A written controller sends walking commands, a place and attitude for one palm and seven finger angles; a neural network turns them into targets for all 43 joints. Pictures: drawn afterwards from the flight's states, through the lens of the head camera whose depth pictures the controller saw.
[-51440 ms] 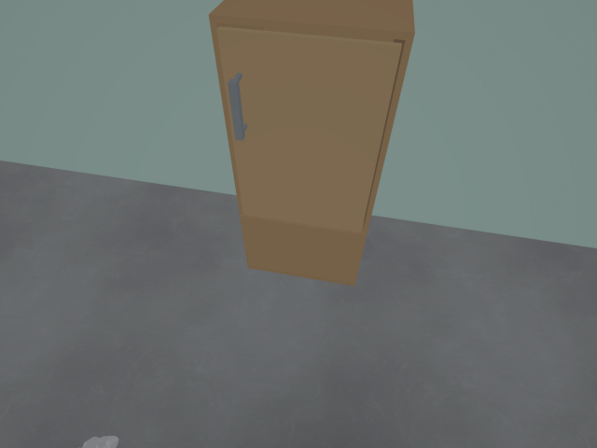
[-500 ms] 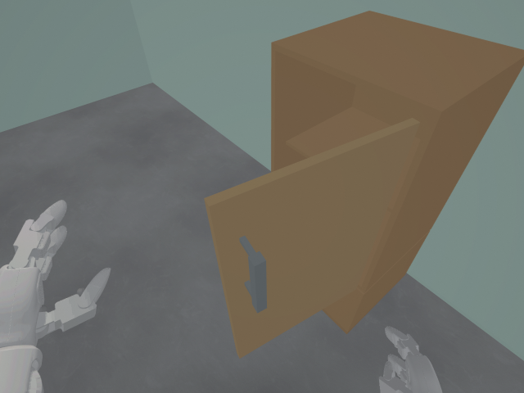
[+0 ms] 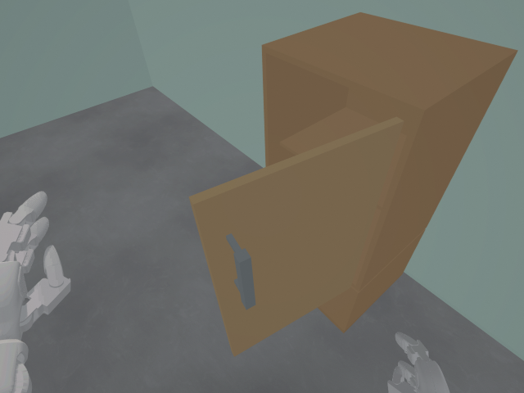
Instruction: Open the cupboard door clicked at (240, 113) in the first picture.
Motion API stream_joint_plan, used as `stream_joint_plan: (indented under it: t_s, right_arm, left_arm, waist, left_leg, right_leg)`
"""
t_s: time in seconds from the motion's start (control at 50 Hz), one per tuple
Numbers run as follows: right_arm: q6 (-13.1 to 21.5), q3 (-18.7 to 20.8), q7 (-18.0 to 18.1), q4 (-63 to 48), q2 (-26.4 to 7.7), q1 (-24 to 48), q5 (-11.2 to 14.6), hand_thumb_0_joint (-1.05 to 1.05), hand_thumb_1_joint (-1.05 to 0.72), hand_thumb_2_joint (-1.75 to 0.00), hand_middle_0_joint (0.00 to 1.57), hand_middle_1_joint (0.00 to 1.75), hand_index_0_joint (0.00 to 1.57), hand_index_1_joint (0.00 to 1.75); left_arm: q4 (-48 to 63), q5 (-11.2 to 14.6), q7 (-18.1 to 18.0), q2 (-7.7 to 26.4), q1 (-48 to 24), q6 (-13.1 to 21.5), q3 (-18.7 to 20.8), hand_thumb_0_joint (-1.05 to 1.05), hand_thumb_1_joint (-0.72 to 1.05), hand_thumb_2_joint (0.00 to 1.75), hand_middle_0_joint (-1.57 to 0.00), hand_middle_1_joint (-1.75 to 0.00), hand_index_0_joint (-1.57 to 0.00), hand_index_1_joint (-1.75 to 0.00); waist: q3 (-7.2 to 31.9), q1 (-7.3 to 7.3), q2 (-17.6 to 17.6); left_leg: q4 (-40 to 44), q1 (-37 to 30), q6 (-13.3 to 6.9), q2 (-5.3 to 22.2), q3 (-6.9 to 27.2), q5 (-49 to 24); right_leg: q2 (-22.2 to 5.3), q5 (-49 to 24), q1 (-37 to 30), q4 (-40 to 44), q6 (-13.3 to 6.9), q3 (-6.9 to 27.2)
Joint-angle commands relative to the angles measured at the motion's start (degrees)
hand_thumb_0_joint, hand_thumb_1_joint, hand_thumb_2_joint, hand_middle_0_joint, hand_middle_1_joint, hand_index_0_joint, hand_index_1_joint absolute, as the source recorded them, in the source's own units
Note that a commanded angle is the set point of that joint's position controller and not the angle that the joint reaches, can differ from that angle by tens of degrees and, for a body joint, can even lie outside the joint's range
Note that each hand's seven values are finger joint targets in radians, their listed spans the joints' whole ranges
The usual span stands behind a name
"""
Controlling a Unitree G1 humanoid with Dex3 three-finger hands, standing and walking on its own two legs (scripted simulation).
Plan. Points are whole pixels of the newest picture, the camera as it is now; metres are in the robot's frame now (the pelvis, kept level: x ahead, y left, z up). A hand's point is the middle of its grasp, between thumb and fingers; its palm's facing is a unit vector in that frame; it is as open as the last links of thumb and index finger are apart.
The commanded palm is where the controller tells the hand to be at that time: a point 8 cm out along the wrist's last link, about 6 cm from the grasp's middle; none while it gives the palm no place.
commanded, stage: step back with the hand held close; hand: left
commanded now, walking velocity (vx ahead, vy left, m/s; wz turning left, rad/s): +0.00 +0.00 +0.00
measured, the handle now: (240, 272) +0.31 +0.09 +0.00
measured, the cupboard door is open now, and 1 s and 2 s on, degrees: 80 80 80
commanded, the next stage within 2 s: stop stepping back and stand still in 1.36 s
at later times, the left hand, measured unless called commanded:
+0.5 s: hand (56, 300) +0.17 +0.26 +0.15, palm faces +0.34 -0.78 -0.52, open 7.4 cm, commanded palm +0.11 +0.31 +0.17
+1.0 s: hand out of the picture +0.08 +0.29 +0.15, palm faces +0.47 -0.77 -0.44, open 7.4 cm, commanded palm +0.02 +0.33 +0.17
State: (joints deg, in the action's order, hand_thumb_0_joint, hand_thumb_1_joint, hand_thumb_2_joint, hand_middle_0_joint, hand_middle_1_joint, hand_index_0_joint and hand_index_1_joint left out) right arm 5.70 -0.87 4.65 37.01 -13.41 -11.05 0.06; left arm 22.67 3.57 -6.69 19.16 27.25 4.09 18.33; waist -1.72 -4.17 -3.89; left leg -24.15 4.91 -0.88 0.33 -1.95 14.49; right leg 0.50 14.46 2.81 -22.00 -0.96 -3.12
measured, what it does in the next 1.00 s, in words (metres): shifts its weight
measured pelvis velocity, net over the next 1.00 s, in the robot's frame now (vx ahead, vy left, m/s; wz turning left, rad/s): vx -0.11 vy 0.03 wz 0.03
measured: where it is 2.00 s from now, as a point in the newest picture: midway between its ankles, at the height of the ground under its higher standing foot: outside the picture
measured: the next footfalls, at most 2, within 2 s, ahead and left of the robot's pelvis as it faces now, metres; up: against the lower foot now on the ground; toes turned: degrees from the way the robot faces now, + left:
right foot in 1.44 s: -0.27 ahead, -0.07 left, +0.00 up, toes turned -3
left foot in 1.60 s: -0.16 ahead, +0.13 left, +0.00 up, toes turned -5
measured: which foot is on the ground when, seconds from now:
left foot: down 0.00-1.00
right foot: down 0.00-1.00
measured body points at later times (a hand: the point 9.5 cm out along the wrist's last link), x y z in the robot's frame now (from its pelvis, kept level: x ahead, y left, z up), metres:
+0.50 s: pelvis -0.04 +0.01 +0.00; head -0.01 +0.00 +0.45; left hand +0.14 +0.30 +0.17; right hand +0.14 -0.24 -0.09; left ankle -0.01 +0.11 -0.74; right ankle -0.02 -0.11 -0.74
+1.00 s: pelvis -0.11 +0.03 -0.02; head -0.09 +0.05 +0.43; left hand +0.05 +0.33 +0.17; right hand +0.07 -0.21 -0.10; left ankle -0.02 +0.11 -0.74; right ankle -0.02 -0.10 -0.74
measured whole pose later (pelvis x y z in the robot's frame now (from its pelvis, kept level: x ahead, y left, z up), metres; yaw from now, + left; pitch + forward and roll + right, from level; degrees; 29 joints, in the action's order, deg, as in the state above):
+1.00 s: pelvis -0.11 +0.03 -0.02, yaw +2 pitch -1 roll -2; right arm 3.7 0.2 4.2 35.2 -12.3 -11.3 -0.4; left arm 31.9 1.0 -9.9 22.2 30.6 11.8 23.6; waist -3.3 -0.9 0.3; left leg -40.9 26.3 -1.3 -1.0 -0.6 20.0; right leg 1.0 9.9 22.1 -32.7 0.3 -0.8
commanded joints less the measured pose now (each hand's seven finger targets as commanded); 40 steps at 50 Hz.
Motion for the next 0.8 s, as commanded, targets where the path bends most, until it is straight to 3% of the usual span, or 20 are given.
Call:
stream_joint_plan:
  t_s: [0.0, 0.06, 0.08, 0.1, 0.12, 0.18, 0.24, 0.26, 0.32, 0.34, 0.38, 0.42, 0.48, 0.62, 0.74, 0.78]
  right_arm:
    - [3.47, 2.04, 0.36, -9.55, -5.57, 8.16, 0.03, 0.0, -0.9, -0.9, 0.2, 0.3, 0.2, 0.3]
    - [3.39, 2.07, 0.46, -9.37, -5.56, 8.36, 0.06, 0.0, -0.9, -0.9, 0.2, 0.3, 0.2, 0.3]
    - [3.78, 1.97, 0.49, -9.57, -5.61, 8.91, 0.14, 0.0, -0.9, -0.9, 0.2, 0.3, 0.2, 0.3]
    - [2.71, 1.91, 0.55, -11.19, -6.53, 7.63, 0.47, 0.0, -0.9, -0.9, 0.2, 0.3, 0.2, 0.3]
    - [1.69, 2.16, 0.6, -9.94, -5.78, 7.47, 0.1, 0.0, -0.9, -0.9, 0.2, 0.3, 0.2, 0.3]
    - [-0.13, 2.7, 0.42, -11.14, -6.32, 7.24, -0.09, 0.0, -0.9, -0.9, 0.2, 0.3, 0.2, 0.3]
    - [-1.47, 3.25, 0.66, -12.09, -6.81, 7.18, 0.02, 0.0, -0.9, -0.9, 0.2, 0.3, 0.2, 0.3]
    - [-1.93, 3.32, 0.74, -12.6, -6.36, 7.25, 0.19, 0.0, -0.9, -0.9, 0.2, 0.3, 0.2, 0.3]
    - [-2.81, 3.78, 0.94, -13.54, -6.42, 6.93, 0.52, 0.0, -0.9, -0.9, 0.2, 0.3, 0.2, 0.3]
    - [-2.96, 3.87, 1.21, -13.44, -6.48, 7.5, 0.49, 0.0, -0.9, -0.9, 0.2, 0.3, 0.2, 0.3]
    - [-3.18, 3.91, 1.29, -14.05, -6.21, 7.24, 0.65, 0.0, -0.9, -0.9, 0.2, 0.3, 0.2, 0.3]
    - [-3.22, 3.98, 1.3, -14.24, -6.2, 7.02, 0.73, 0.0, -0.9, -0.9, 0.2, 0.3, 0.2, 0.3]
    - [-2.92, 3.98, 1.32, -14.29, -6.42, 6.84, 0.72, 0.0, -0.9, -0.9, 0.2, 0.3, 0.2, 0.3]
    - [-1.24, 3.89, 1.21, -14.17, -7.11, 5.8, 0.35, 0.0, -0.9, -0.9, 0.2, 0.3, 0.2, 0.3]
    - [0.9, 4.08, 1.35, -13.85, -7.57, 5.46, 0.02, 0.0, -0.9, -0.9, 0.2, 0.3, 0.2, 0.3]
    - [1.47, 4.1, 1.2, -13.85, -7.33, 5.05, -0.07, 0.0, -0.9, -0.9, 0.2, 0.3, 0.2, 0.3]
  left_arm:
    - [10.48, 0.14, -1.01, 10.42, -4.92, 3.82, 7.04, 0.0, 0.9, 0.9, -0.2, -0.3, -0.2, -0.3]
    - [10.12, 0.22, -0.86, 10.47, -5.71, 4.02, 6.88, 0.0, 0.9, 0.9, -0.2, -0.3, -0.2, -0.3]
    - [14.8, 0.07, -1.04, 11.94, -10.85, 4.69, 7.24, 0.0, 0.9, 0.9, -0.2, -0.3, -0.2, -0.3]
    - [15.88, -0.37, -1.48, 19.18, -14.16, 6.85, 14.71, 0.0, 0.9, 0.9, -0.2, -0.3, -0.2, -0.3]
    - [9.77, -0.36, -0.82, 14.54, -6.69, 6.69, 11.58, 0.0, 0.9, 0.9, -0.2, -0.3, -0.2, -0.3]
    - [10.84, -0.6, -0.37, 11.76, 0.0, 7.01, 9.14, 0.0, 0.9, 0.9, -0.2, -0.3, -0.2, -0.3]
    - [13.06, -0.46, -0.85, 12.89, 2.71, 6.83, 10.22, 0.0, 0.9, 0.9, -0.2, -0.3, -0.2, -0.3]
    - [13.29, -0.37, -0.98, 13.02, 3.67, 6.72, 10.54, 0.0, 0.9, 0.9, -0.2, -0.3, -0.2, -0.3]
    - [15.33, -0.36, -1.53, 14.77, 3.78, 6.71, 12.02, 0.0, 0.9, 0.9, -0.2, -0.3, -0.2, -0.3]
    - [15.58, -0.31, -1.85, 15.92, 3.86, 6.78, 12.97, 0.0, 0.9, 0.9, -0.2, -0.3, -0.2, -0.3]
    - [15.94, -0.29, -2.07, 15.31, 4.85, 6.85, 12.65, 0.0, 0.9, 0.9, -0.2, -0.3, -0.2, -0.3]
    - [16.41, -0.32, -2.36, 15.48, 5.03, 6.98, 12.77, 0.0, 0.9, 0.9, -0.2, -0.3, -0.2, -0.3]
    - [17.28, -0.47, -2.73, 14.94, 5.45, 7.27, 12.21, 0.0, 0.9, 0.9, -0.2, -0.3, -0.2, -0.3]
    - [18.79, -1.59, -3.58, 15.12, 4.19, 9.01, 12.9, 0.0, 0.9, 0.9, -0.2, -0.3, -0.2, -0.3]
    - [19.06, -2.87, -3.78, 15.02, 2.96, 10.55, 14.63, 0.0, 0.9, 0.9, -0.2, -0.3, -0.2, -0.3]
    - [19.03, -3.14, -3.6, 14.22, 2.59, 10.85, 14.3, 0.0, 0.9, 0.9, -0.2, -0.3, -0.2, -0.3]
  waist:
    - [2.63, 0.14, 2.19]
    - [2.51, 0.25, 1.83]
    - [4.37, 0.42, -0.42]
    - [-0.5, 2.83, 2.33]
    - [0.54, 3.07, 6.07]
    - [5.49, 3.29, 1.99]
    - [9.51, 3.19, 0.44]
    - [10.18, 3.27, 1.87]
    - [10.93, 3.5, 4.25]
    - [11.09, 3.28, 2.58]
    - [10.81, 3.37, 2.65]
    - [10.65, 3.5, 3.29]
    - [9.63, 3.55, 1.27]
    - [4.98, 4.02, -0.29]
    - [5.32, 3.57, -5.03]
    - [4.68, 3.71, -4.71]
  left_leg:
    - [3.32, -0.9, -0.71, 0.61, 1.13, -11.79]
    - [3.45, -0.94, -0.76, 0.51, 1.17, -10.52]
    - [3.17, -1.94, -0.82, 0.3, 1.21, -10.69]
    - [0.87, 2.58, -1.63, 1.45, 2.57, -8.24]
    - [-0.75, 2.17, -1.62, 1.34, 2.86, -8.83]
    - [-1.0, 1.59, -1.15, 2.12, 2.16, -15.38]
    - [-0.66, 1.68, -0.86, 3.23, 2.67, -22.27]
    - [-0.73, 1.8, -0.86, 3.64, 2.59, -23.04]
    - [-1.46, 3.81, -0.68, 3.78, 2.73, -23.02]
    - [-1.19, 4.21, -0.69, 3.84, 2.97, -22.92]
    - [-1.03, 5.68, -0.79, 4.28, 3.11, -21.47]
    - [-0.92, 7.51, -0.89, 4.39, 3.69, -19.09]
    - [0.26, 10.65, -1.23, 4.85, 4.7, -13.84]
    - [4.02, 22.18, -2.69, 5.75, 7.56, 9.38]
    - [10.41, 35.09, -5.15, 9.8, 12.5, 21.27]
    - [9.65, 37.48, -5.63, 10.12, 12.61, 22.78]
  right_leg:
    - [-0.83, -10.61, 2.64, 4.23, 0.19, 1.72]
    - [-0.98, -9.2, 2.86, 4.83, 0.22, 2.07]
    - [-1.14, -9.52, 2.56, 4.81, 0.19, 2.4]
    - [-3.86, -12.55, 8.44, 7.57, 0.3, 7.26]
    - [-5.26, -14.43, 8.59, 7.43, 0.2, 6.96]
    - [-5.72, -21.46, 6.55, 3.51, 0.39, 5.27]
    - [-5.06, -24.03, 4.47, 0.38, 0.71, 3.77]
    - [-4.8, -24.42, 4.57, -0.22, 0.93, 3.92]
    - [-4.79, -25.96, 4.35, -1.34, 1.0, 4.3]
    - [-5.1, -25.89, 4.35, -1.84, 0.85, 4.23]
    - [-4.77, -23.91, 4.77, -2.52, 1.01, 4.5]
    - [-4.67, -21.98, 4.95, -2.67, 0.99, 4.94]
    - [-4.3, -16.71, 5.33, -3.0, 0.99, 5.23]
    - [-3.33, 0.05, 6.02, -2.64, 0.82, 6.81]
    - [0.35, -2.35, -4.11, -13.7, 1.77, 4.89]
    - [0.72, -2.9, -4.68, -15.58, 1.75, 5.82]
